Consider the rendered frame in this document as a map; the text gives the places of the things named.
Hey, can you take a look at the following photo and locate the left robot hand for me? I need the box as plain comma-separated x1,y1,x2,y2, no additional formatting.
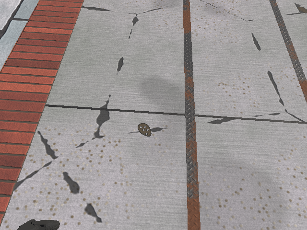
17,219,60,230

